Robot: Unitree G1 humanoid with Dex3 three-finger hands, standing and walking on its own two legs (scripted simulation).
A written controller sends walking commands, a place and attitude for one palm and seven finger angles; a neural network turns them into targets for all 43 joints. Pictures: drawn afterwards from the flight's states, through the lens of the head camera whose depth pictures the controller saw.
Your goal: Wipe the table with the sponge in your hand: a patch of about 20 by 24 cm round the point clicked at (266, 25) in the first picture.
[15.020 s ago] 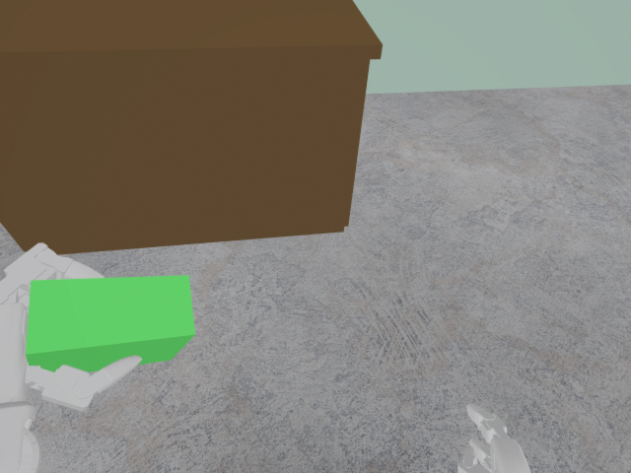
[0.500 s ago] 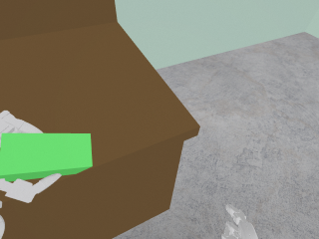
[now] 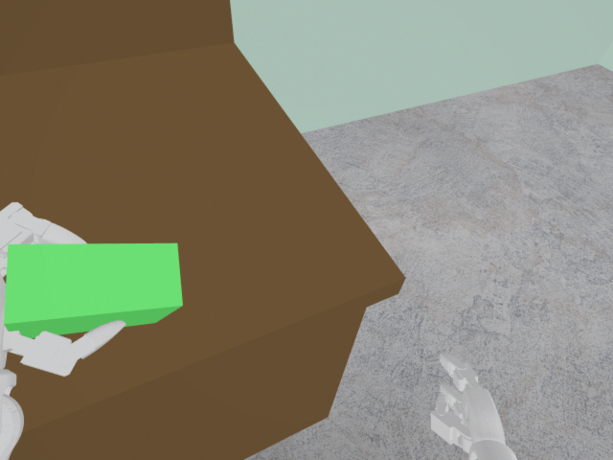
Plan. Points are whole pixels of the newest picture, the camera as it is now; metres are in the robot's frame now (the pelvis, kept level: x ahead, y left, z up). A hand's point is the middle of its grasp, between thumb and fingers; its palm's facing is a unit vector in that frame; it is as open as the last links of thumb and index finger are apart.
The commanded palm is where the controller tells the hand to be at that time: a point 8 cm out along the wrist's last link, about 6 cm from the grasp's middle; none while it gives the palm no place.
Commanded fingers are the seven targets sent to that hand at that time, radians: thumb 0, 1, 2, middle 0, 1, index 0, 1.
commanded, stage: come to a stop and stand still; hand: left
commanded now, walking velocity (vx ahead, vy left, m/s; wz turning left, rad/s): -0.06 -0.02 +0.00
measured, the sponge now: (121, 289) +0.24 +0.21 +0.15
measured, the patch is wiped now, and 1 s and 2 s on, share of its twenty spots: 0.00 0.00 0.00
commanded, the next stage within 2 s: look again from close up in 0.88 s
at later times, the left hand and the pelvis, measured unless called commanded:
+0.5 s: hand (54, 289) +0.22 +0.25 +0.18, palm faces +0.30 -0.86 -0.41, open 10.3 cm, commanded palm +0.16 +0.30 +0.18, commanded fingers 0.00 0.10 1.30 -1.20 -1.60 -1.20 -1.60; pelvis -0.01 +0.02 +0.00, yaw -2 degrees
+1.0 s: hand (9, 283) +0.23 +0.30 +0.17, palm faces +0.36 -0.87 -0.35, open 10.3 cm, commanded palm +0.17 +0.33 +0.18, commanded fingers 0.00 0.10 1.30 -1.20 -1.60 -1.20 -1.60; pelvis +0.00 +0.06 +0.01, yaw -1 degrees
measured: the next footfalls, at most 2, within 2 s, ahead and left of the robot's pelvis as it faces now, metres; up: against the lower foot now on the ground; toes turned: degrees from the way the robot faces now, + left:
none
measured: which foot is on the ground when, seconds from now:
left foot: down 0.00-1.00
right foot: down 0.00-1.00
